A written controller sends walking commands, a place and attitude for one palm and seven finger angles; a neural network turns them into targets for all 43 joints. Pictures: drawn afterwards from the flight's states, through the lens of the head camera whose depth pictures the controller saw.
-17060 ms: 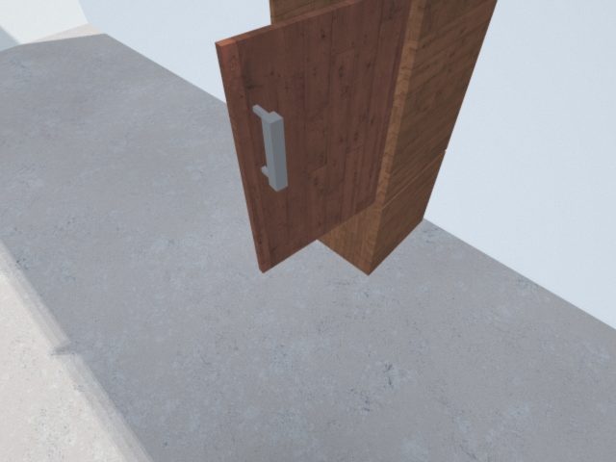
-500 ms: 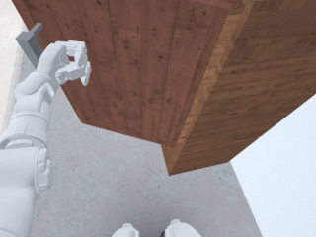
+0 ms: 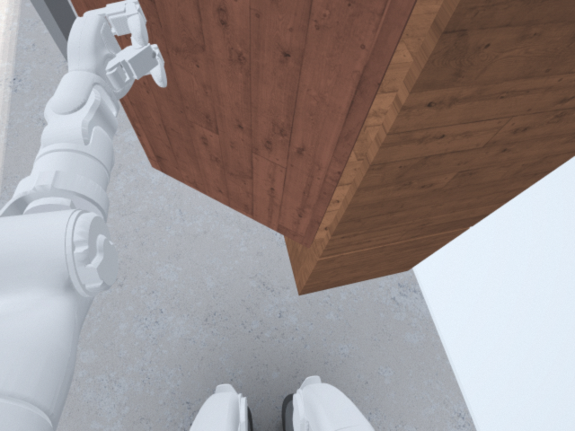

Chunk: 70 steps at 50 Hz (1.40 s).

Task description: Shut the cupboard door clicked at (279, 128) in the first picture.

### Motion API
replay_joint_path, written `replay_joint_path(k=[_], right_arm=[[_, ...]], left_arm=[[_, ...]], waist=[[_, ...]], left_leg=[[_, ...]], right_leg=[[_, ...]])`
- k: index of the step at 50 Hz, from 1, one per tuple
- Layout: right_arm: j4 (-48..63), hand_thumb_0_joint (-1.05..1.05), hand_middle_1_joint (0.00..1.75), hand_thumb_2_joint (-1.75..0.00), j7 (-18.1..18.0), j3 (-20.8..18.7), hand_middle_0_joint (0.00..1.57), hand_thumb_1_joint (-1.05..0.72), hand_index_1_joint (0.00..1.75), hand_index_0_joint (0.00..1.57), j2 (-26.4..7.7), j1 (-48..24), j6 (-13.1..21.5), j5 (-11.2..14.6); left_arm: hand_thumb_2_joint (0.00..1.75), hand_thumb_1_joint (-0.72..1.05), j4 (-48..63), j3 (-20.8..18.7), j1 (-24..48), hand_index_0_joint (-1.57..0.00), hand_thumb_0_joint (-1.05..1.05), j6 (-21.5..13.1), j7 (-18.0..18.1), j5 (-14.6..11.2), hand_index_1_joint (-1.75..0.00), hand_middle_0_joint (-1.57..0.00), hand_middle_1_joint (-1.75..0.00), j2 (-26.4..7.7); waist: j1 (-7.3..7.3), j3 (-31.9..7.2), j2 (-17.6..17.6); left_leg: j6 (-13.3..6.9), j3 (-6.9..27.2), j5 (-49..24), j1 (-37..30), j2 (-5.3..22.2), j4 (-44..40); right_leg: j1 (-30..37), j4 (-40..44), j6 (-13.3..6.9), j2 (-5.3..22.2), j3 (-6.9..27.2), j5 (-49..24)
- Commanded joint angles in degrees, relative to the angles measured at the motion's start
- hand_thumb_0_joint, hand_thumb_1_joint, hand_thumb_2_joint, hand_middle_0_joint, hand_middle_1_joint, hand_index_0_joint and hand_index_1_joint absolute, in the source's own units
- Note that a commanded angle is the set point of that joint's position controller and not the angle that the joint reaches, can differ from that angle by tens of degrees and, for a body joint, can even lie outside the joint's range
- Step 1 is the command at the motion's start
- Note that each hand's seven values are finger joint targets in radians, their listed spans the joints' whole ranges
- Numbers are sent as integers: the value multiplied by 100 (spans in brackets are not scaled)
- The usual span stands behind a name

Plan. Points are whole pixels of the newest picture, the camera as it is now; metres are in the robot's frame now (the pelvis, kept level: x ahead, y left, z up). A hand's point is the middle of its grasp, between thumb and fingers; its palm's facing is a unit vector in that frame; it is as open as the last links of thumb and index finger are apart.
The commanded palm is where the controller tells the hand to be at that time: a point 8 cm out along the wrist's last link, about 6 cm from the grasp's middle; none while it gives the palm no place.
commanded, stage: pull the fist back off the door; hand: left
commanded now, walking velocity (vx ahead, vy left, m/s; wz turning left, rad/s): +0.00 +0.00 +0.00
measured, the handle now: (78, 21) +0.63 +0.21 +0.12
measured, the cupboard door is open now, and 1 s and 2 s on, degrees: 49 48 48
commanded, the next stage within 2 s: draw the hand back to the body in 0.76 s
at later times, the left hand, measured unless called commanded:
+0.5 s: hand (144, 121) +0.46 +0.12 +0.12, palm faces -0.01 -1.00 -0.03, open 3.1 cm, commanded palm +0.44 +0.17 +0.13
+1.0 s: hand (140, 125) +0.46 +0.13 +0.13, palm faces +0.00 -1.00 +0.00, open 3.1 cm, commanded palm +0.40 +0.18 +0.14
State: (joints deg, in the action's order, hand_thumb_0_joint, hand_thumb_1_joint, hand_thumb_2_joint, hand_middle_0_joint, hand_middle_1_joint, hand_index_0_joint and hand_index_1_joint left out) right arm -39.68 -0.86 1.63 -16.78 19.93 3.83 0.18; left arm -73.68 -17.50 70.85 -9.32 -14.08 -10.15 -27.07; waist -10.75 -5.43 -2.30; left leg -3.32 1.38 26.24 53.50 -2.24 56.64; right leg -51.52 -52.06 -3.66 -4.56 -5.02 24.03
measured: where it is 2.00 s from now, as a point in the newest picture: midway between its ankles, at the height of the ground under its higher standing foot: outside the picture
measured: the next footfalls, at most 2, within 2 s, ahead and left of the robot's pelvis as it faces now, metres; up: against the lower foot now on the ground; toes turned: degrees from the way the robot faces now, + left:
none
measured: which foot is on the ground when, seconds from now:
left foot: down 0.00-1.00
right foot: down 0.00-1.00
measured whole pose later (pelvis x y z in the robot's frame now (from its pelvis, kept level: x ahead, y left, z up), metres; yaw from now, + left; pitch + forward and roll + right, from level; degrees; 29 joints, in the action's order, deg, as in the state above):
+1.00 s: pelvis -0.01 +0.00 +0.03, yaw -2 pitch +13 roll -1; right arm -37.0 0.8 1.4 -14.5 21.7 1.1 2.0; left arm -53.3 -15.0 39.8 -20.7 -5.8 -9.0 -16.8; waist -5.9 -5.1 -2.3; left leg -3.3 -1.9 22.8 37.2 -2.0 46.9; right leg -37.5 -45.2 -3.6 -5.0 -0.7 20.7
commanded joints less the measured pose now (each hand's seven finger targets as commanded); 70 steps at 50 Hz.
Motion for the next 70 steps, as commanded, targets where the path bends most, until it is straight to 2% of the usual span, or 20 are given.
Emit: replay_joint_path(k=[1, 4, 5, 8, 13, 17, 20, 21, 24, 29, 32, 35, 39, 44, 48, 50, 56, 62, 69, 70], right_arm=[[365, 0, 30, -90, 335, -375, 20, -90, 30, 20, -791, 1523, -3, -283], [397, 0, 30, -90, 495, -471, 20, -90, 30, 20, -813, 1598, -158, -266], [436, 0, 30, -90, 496, -493, 20, -90, 30, 20, -831, 1615, -215, -226], [602, 0, 30, -90, 387, -512, 20, -90, 30, 20, -844, 1538, -321, -49], [736, 0, 30, -90, 249, -402, 20, -90, 30, 20, -676, 1250, -314, 44], [840, 0, 30, -90, 335, -420, 20, -90, 30, 20, -594, 1090, -285, 61], [914, 0, 30, -90, 360, -467, 20, -90, 30, 20, -645, 928, -330, 142], [908, 0, 30, -90, 341, -482, 20, -90, 30, 20, -676, 889, -354, 176], [915, 0, 30, -90, 253, -482, 20, -90, 30, 20, -659, 635, -352, 239], [750, 0, 30, -90, 77, -421, 20, -90, 30, 20, -537, 212, -157, 215], [595, 0, 30, -90, 23, -394, 20, -90, 30, 20, -559, 130, -70, 185], [566, 0, 30, -90, 29, -346, 20, -90, 30, 20, -600, 53, -53, 209], [665, 0, 30, -90, 5, -303, 20, -90, 30, 20, -714, 172, -139, 249], [787, 0, 30, -90, 35, -315, 20, -90, 30, 20, -660, 271, -49, 202], [1002, 0, 30, -90, 88, -397, 20, -90, 30, 20, -669, 270, -7, 189], [1067, 0, 30, -90, 96, -422, 20, -90, 30, 20, -649, 252, -28, 218], [1319, 0, 30, -90, -23, -390, 20, -90, 30, 20, -585, -156, -67, 362], [1434, 0, 30, -90, -164, -317, 20, -90, 30, 20, -470, -599, 148, 407], [1549, 0, 30, -90, -265, -217, 20, -90, 30, 20, -458, -1109, 285, 480], [1621, 0, 30, -90, -312, -227, 20, -90, 30, 20, -341, -1296, 224, 354]], left_arm=[[90, 90, 2120, -385, 2075, -130, 0, -916, 1547, 611, -150, -130, -150, -771], [90, 90, 2493, -117, 1561, -130, 0, -1377, 1587, 1000, -150, -130, -150, -708], [90, 90, 2600, -47, 1520, -130, 0, -1381, 1463, 976, -150, -130, -150, -684], [90, 90, 2797, -472, 1012, -130, 0, -1170, 1057, 631, -150, -130, -150, -1080], [90, 90, 2951, -806, 108, -130, 0, -1124, 979, 347, -150, -130, -150, -1137], [90, 90, 2942, -139, -1066, -130, 0, -1270, 931, 454, -150, -130, -150, -311], [90, 90, 2899, 183, -1762, -130, 0, -1050, 702, 239, -150, -130, -150, 140], [90, 90, 2924, 202, -1702, -130, 0, -966, 640, 145, -150, -130, -150, 156], [90, 90, 3332, 534, -994, -130, 0, -916, 592, -39, -150, -130, -150, 423], [90, 90, 4356, 629, 571, -130, 0, -1672, 999, 106, -150, -130, -150, 154], [90, 90, 4103, 480, 529, -130, 0, -1908, 1161, 247, -150, -130, -150, -90], [90, 90, 3037, 559, -61, -130, 0, -1620, 1120, 298, -150, -130, -150, 75], [90, 90, 1835, 223, -405, -130, 0, -962, 980, 208, -150, -130, -150, -223], [90, 90, 2403, 291, 54, -130, 0, -1295, 844, 12, -150, -130, -150, 68], [90, 90, 3819, 10, -991, -130, 0, -1754, 778, 37, -150, -130, -150, -273], [90, 90, 4275, -24, -1783, -130, 0, -1616, 708, 19, -150, -130, -150, -284], [90, 90, 5534, -7, -3195, -130, 0, -680, 599, -291, -150, -130, -150, -121], [90, 90, 6980, 449, -3901, -130, 0, -365, 482, -412, -150, -130, -150, 300], [90, 90, 7721, 525, -4657, -116, 0, 470, 228, -529, -135, -116, -135, 365], [90, 90, 8452, 781, -4547, -113, 0, 226, 830, 78, -132, -113, -132, 131]], waist=[[31, -3905, -941], [80, -4053, -787], [27, -4044, -598], [243, -4048, -112], [452, -2775, 114], [483, -2118, -32], [494, -1898, 277], [461, -1795, 524], [342, -1616, 358], [219, -2067, -249], [282, -2296, -350], [307, -1943, -222], [360, -1445, 511], [361, -1917, 356], [785, -3141, -137], [873, -3122, -23], [999, -1818, 229], [934, -1414, -138], [1007, -1050, -43], [1063, -818, -173]], left_leg=[[263, 466, -3871, -3032, 331, -223], [262, 418, -4153, -3259, 326, -281], [210, 357, -4005, -3189, 298, -379], [113, 153, -3615, -2747, 169, -699], [46, -148, -2742, -2015, 75, -1094], [36, -174, -2709, -2326, 84, -1239], [52, -184, -2486, -2348, 86, -1329], [50, -180, -2310, -2305, 88, -1351], [32, -149, -1873, -2504, 63, -1408], [30, -13, -1372, -3009, 84, -1343], [75, 93, -1311, -3101, 108, -1298], [109, 131, -1095, -2769, 92, -1393], [78, 64, -821, -1970, 72, -1543], [98, 68, -1383, -2320, 109, -1418], [138, 61, -2403, -3148, 140, -1379], [123, 24, -2747, -3279, 162, -1417], [35, -74, -2478, -3077, 159, -1906], [57, 13, -2668, -3767, 219, -2149], [147, 217, -2373, -4082, 241, -2453], [158, 240, -2343, -4274, 205, -2629]], right_leg=[[1035, 292, 232, 177, 440, -2711], [1498, 384, 226, 93, 488, -3095], [1842, 483, 237, 83, 534, -3304], [3084, 706, 252, 98, 683, -4062], [3742, 994, 370, 221, 840, -4473], [3255, 1108, 351, 205, 747, -3929], [3223, 1246, 420, 253, 761, -3875], [3227, 1313, 466, 279, 786, -3800], [2902, 1496, 415, 282, 781, -2966], [2519, 1426, 308, 289, 845, -1873], [2366, 1233, 270, 277, 769, -1623], [2195, 1267, 262, 282, 702, -1395], [2506, 1477, 308, 348, 780, -1240], [2519, 1272, 247, 277, 697, -1773], [3094, 1019, 181, 216, 654, -2581], [3276, 1065, 202, 199, 619, -2896], [3567, 1557, 271, 230, 602, -2931], [3481, 1798, 244, 245, 510, -2687], [3452, 2006, 200, 306, 363, -2210], [3464, 2311, 179, 410, 635, -2041]])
